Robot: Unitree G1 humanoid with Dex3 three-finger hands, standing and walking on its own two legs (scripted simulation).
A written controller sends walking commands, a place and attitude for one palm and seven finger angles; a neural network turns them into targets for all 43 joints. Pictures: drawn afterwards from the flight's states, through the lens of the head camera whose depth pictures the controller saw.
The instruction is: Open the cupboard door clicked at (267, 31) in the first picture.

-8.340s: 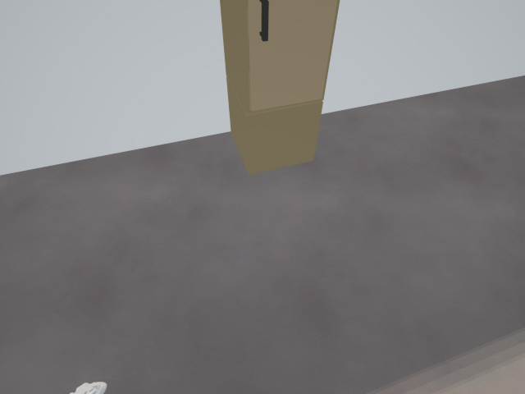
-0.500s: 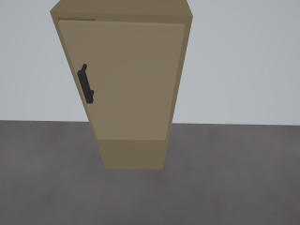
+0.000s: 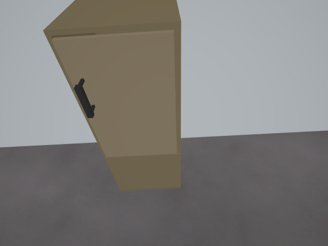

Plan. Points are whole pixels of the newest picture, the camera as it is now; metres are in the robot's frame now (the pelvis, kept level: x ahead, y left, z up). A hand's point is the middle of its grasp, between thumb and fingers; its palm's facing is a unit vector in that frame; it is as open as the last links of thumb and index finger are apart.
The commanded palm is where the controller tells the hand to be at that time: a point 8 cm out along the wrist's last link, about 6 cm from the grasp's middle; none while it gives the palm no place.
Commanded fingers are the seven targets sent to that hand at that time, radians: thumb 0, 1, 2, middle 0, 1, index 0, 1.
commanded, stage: come to a stop and stand still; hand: left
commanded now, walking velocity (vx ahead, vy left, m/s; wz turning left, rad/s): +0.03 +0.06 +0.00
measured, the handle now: (86, 98) +0.57 +0.31 +0.05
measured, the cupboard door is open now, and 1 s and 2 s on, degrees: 0 0 0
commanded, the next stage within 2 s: look again from close up in 0.96 s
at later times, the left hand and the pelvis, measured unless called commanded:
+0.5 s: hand out of the picture +0.04 +0.16 -0.17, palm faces +0.00 -0.98 -0.19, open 7.3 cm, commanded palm none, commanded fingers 0.00 0.90 0.90 -0.20 -0.30 -0.20 -0.30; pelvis +0.04 -0.01 +0.00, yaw -1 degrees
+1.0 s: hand out of the picture +0.07 +0.16 -0.17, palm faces +0.00 -0.98 -0.20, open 7.4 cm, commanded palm none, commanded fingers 0.00 0.90 0.90 -0.20 -0.30 -0.20 -0.30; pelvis +0.07 -0.01 +0.00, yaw -1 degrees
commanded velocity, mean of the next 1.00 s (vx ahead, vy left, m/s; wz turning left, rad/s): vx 0.00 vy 0.00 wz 0.00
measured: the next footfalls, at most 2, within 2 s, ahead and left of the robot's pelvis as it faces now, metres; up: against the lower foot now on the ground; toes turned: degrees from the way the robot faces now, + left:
left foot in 0.06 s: +0.06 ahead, +0.11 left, +0.00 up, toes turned +4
